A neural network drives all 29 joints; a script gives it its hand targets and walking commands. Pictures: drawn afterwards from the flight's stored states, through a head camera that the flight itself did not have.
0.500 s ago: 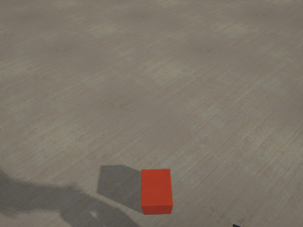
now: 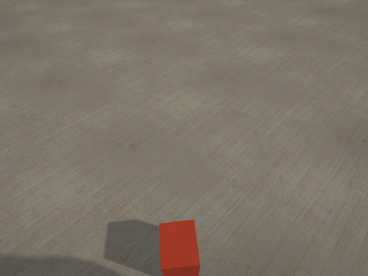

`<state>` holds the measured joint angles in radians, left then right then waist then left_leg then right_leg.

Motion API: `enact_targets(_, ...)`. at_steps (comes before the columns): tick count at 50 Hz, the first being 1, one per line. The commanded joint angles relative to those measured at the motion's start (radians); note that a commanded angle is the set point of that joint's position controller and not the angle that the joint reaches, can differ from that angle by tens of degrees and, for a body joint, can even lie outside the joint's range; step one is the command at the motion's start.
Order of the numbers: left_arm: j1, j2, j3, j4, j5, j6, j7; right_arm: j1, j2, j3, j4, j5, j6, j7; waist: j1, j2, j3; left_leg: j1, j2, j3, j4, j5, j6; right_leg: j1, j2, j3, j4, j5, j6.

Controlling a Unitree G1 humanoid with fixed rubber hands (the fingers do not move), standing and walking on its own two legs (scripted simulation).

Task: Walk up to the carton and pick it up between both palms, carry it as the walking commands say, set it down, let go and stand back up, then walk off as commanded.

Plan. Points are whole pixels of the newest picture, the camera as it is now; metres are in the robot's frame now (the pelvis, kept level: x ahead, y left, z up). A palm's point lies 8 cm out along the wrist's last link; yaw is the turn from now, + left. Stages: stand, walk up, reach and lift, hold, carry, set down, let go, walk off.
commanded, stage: walk up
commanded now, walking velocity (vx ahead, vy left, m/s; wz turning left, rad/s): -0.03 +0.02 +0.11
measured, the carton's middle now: (179, 250) +0.35 +0.07 -0.65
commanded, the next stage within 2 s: none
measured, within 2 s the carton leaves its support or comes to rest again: neither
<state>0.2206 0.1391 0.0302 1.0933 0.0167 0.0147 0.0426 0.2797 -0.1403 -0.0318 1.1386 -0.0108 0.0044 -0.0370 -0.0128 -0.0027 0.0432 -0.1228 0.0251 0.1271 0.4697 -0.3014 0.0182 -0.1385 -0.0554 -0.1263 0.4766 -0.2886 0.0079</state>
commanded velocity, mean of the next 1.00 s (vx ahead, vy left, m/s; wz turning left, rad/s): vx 0.00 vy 0.04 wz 0.10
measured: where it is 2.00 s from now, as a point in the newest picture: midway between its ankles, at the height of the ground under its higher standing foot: outside the picture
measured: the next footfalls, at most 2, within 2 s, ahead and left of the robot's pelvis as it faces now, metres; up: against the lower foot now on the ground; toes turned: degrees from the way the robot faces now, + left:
right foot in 1.38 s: +0.01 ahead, -0.06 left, +0.00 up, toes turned +7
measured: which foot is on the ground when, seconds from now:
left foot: down 0.00-1.00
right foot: down 0.00-1.00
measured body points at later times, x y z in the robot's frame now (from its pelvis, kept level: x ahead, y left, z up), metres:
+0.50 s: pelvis -0.01 +0.00 +0.00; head -0.01 +0.00 +0.45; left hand -0.03 +0.21 -0.16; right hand +0.01 -0.22 -0.16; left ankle -0.03 +0.10 -0.74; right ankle -0.02 -0.12 -0.74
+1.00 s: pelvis -0.03 +0.01 -0.01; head -0.01 +0.02 +0.44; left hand -0.03 +0.23 -0.17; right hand +0.03 -0.22 -0.16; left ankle -0.04 +0.10 -0.72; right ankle -0.02 -0.12 -0.74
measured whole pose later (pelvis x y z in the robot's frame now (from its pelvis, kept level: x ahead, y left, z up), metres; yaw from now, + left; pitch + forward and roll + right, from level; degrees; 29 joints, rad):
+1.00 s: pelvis -0.03 +0.01 -0.01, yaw +4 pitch +0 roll -1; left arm 0.26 0.13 0.05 1.03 0.03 0.01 0.06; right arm 0.24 -0.18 -0.04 1.04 -0.03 0.03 -0.01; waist 0.03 0.01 0.04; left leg -0.37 0.01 0.05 0.83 -0.46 0.00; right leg -0.26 -0.09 -0.19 0.59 -0.31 0.02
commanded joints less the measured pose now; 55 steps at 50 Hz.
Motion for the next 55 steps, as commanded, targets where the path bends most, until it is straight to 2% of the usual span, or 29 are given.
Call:
enact_targets(1,0.079,0.126,0.025,-0.031,-0.006,-0.009,0.014,0.023,-0.134,-0.025,-0.049,-0.012,-0.019,-0.004,0.028,0.014,0.042,-0.086,0.128,-0.144,-0.069,0.378,0.011,-0.022,-0.092,0.078,-0.036,0.243,-0.018)
enact_targets(4,0.055,0.107,0.019,-0.036,-0.001,-0.008,0.005,0.03,-0.131,-0.026,-0.057,-0.017,-0.014,-0.001,0.02,0.042,0.063,-0.13,0.114,-0.134,-0.12,0.201,0.012,-0.025,-0.086,0.085,-0.079,0.102,-0.015)
enact_targets(8,0.092,0.066,0.007,-0.006,-0.004,-0.016,0.0,0.065,-0.098,-0.009,-0.045,0.002,-0.015,-0.011,0.005,-0.064,0.008,-0.038,0.121,-0.135,-0.12,0.234,-0.007,-0.036,-0.104,0.095,-0.121,0.195,-0.013)
enact_targets(10,0.055,0.103,0.03,-0.047,0.004,-0.023,0.008,0.037,-0.142,-0.023,-0.056,-0.005,-0.007,-0.004,0.019,0.038,0.05,-0.101,0.094,-0.114,-0.074,0.283,-0.004,-0.017,-0.114,0.099,-0.082,0.217,-0.029)
enact_targets(15,0.112,0.085,0.021,-0.015,-0.001,-0.024,0.004,0.034,-0.104,-0.007,-0.04,-0.01,-0.014,-0.006,0.031,0.006,0.072,-0.092,0.114,-0.126,-0.106,0.266,-0.003,-0.026,-0.097,0.089,-0.117,0.19,-0.002)
enact_targets(16,0.112,0.106,0.028,-0.028,0.005,-0.021,0.009,0.032,-0.159,-0.029,-0.043,0.001,-0.008,-0.003,0.029,0.044,0.062,-0.14,0.088,-0.098,-0.029,0.248,-0.007,-0.013,-0.152,0.134,-0.087,0.253,-0.031)
enact_targets(18,0.131,0.055,0.003,-0.001,-0.005,-0.024,0.007,0.057,-0.07,0.008,-0.035,0.012,-0.018,-0.005,0.002,-0.068,-0.004,-0.007,0.121,-0.131,-0.131,0.211,-0.003,-0.073,-0.095,0.101,-0.112,0.15,-0.021)
enact_targets(20,0.143,0.06,0.006,0.005,-0.003,-0.02,0.005,0.021,-0.076,0.003,-0.038,-0.005,-0.019,-0.003,0.024,0.003,0.091,-0.096,0.112,-0.132,-0.13,0.172,0.002,-0.071,-0.089,0.106,-0.136,0.12,-0.002)
enact_targets(21,0.141,0.14,0.039,-0.041,0.006,-0.017,0.015,-0.001,-0.178,-0.033,-0.053,-0.004,0.0,0.006,0.036,0.095,0.149,-0.201,0.066,-0.096,0.003,0.187,0.002,-0.061,-0.177,0.183,-0.087,0.204,-0.041)
enact_targets(22,0.115,0.118,0.023,-0.024,0.006,-0.019,0.012,0.03,-0.104,-0.007,-0.058,-0.008,-0.011,-0.001,0.003,-0.03,0.004,-0.083,0.108,-0.125,-0.066,0.205,-0.009,-0.074,-0.127,0.109,-0.085,0.175,-0.025)
enact_targets(23,0.105,0.103,0.032,-0.025,-0.001,-0.02,0.013,0.004,-0.116,-0.016,-0.063,-0.014,-0.01,0.0,0.013,-0.036,0.067,-0.111,0.121,-0.139,-0.056,0.277,-0.003,-0.098,-0.098,0.088,-0.069,0.189,-0.019)
enact_targets(25,0.132,0.143,0.05,-0.056,0.005,-0.022,0.019,0.019,-0.168,-0.031,-0.061,0.0,-0.002,-0.004,0.035,-0.029,0.025,-0.154,0.091,-0.124,0.038,0.308,-0.006,-0.04,-0.169,0.137,-0.039,0.262,-0.045)
enact_targets(28,0.143,0.061,0.019,-0.026,-0.001,-0.009,0.014,0.014,-0.098,-0.001,-0.06,-0.006,-0.015,0.002,0.009,-0.003,0.048,-0.132,0.132,-0.163,-0.096,0.184,0.011,-0.122,-0.086,0.087,-0.074,0.018,-0.018)
enact_targets(31,0.11,0.107,0.034,-0.083,0.004,-0.012,0.014,0.023,-0.197,-0.031,-0.068,0.004,-0.001,-0.003,0.024,0.09,0.039,-0.179,0.103,-0.151,-0.055,0.232,0.023,-0.066,-0.128,0.103,-0.027,0.072,-0.032)
enact_targets(33,0.134,0.07,0.022,-0.041,0.003,-0.013,0.009,-0.032,-0.111,-0.003,-0.095,-0.013,-0.013,0.002,0.013,0.033,0.052,-0.139,0.134,-0.192,-0.113,0.161,0.032,-0.115,-0.073,0.062,-0.055,0.019,-0.004)
enact_targets(40,0.104,0.115,0.034,-0.058,0.012,-0.018,0.013,0.005,-0.101,-0.008,-0.111,-0.008,-0.013,0.006,0.016,-0.065,0.005,-0.168,0.085,-0.143,-0.036,0.159,-0.006,-0.068,-0.151,0.125,-0.111,0.06,-0.036)
enact_targets(41,0.176,0.187,0.059,-0.057,0.007,-0.008,0.023,-0.052,-0.186,-0.044,-0.121,-0.016,0.006,0.019,0.066,0.023,0.056,-0.327,0.019,-0.097,0.148,0.117,-0.006,0.044,-0.285,0.284,-0.119,0.197,-0.093)
enact_targets(42,0.141,0.131,0.036,-0.047,0.013,-0.013,0.015,0.004,-0.065,-0.002,-0.12,-0.012,-0.01,0.009,0.027,-0.113,-0.046,-0.127,0.075,-0.116,0.043,0.053,-0.023,-0.061,-0.216,0.176,-0.122,0.202,-0.096)
enact_targets(43,0.089,0.108,0.029,-0.051,0.009,-0.012,0.013,0.026,-0.066,-0.002,-0.105,-0.012,-0.009,0.005,0.001,-0.088,-0.005,-0.117,0.088,-0.127,-0.038,0.108,-0.007,-0.115,-0.162,0.148,-0.115,0.085,-0.066)
enact_targets(45,0.098,0.092,0.023,-0.068,0.004,-0.012,0.0,-0.026,-0.09,0.013,-0.134,-0.012,-0.004,0.005,0.045,-0.001,0.058,-0.186,0.119,-0.19,-0.09,0.182,0.014,-0.106,-0.108,0.096,-0.095,0.012,0.002)
enact_targets(46,0.193,0.185,0.068,-0.065,0.004,-0.001,0.018,-0.08,-0.197,-0.031,-0.157,-0.021,0.014,0.031,0.114,0.091,0.074,-0.415,0.034,-0.154,0.105,0.047,0.016,0.054,-0.219,0.213,-0.08,-0.088,-0.058)
enact_targets(47,0.253,0.24,0.072,-0.046,0.018,0.002,0.027,-0.108,-0.168,-0.03,-0.178,-0.025,0.009,0.029,0.123,-0.124,0.015,-0.465,0.003,-0.078,0.301,-0.107,-0.014,0.098,-0.377,0.342,-0.123,0.178,-0.121)
enact_targets(48,0.27,0.244,0.077,-0.042,0.023,-0.003,0.035,-0.086,-0.151,-0.033,-0.187,-0.024,0.009,0.025,0.124,-0.199,-0.006,-0.484,0.004,-0.102,0.482,-0.26,-0.036,0.061,-0.446,0.392,-0.118,0.368,-0.213)
enact_targets(49,0.25,0.25,0.083,-0.062,0.025,-0.004,0.036,-0.093,-0.153,-0.039,-0.201,-0.026,0.012,0.023,0.129,-0.171,-0.019,-0.516,0.018,-0.121,0.618,-0.29,-0.049,0.049,-0.476,0.368,-0.119,0.431,-0.244)
enact_targets(50,0.191,0.247,0.079,-0.087,0.019,-0.008,0.041,-0.087,-0.154,-0.037,-0.207,-0.021,0.012,0.019,0.093,-0.167,-0.019,-0.449,0.062,-0.185,0.652,-0.246,-0.035,-0.037,-0.476,0.342,-0.115,0.459,-0.252)
enact_targets(51,0.12,0.208,0.071,-0.109,0.024,-0.014,0.038,-0.04,-0.075,-0.008,-0.203,-0.026,0.005,0.022,0.064,-0.201,-0.039,-0.401,0.098,-0.21,0.502,-0.226,-0.022,-0.075,-0.39,0.256,-0.09,0.317,-0.188)
enact_targets(52,0.082,0.202,0.066,-0.115,0.023,-0.01,0.036,-0.038,-0.096,-0.02,-0.195,-0.017,0.017,0.032,0.041,-0.171,0.016,-0.375,0.086,-0.181,0.449,-0.202,-0.021,-0.118,-0.386,0.231,-0.105,0.326,-0.166)
enact_targets(54,-0.035,0.194,0.061,-0.144,0.018,0.007,0.01,0.039,-0.106,-0.023,-0.182,-0.016,0.013,0.042,-0.021,-0.2,-0.019,-0.182,0.032,-0.107,0.14,-0.059,0.004,-0.212,-0.231,0.103,0.006,0.14,-0.087)
enact_targets(55,-0.008,0.142,0.048,-0.117,0.012,0.016,0.0,0.071,-0.123,-0.032,-0.157,-0.016,0.002,0.047,-0.037,-0.095,-0.053,-0.079,0.035,-0.086,0.018,0.064,-0.001,-0.274,-0.133,0.003,0.122,-0.028,-0.046)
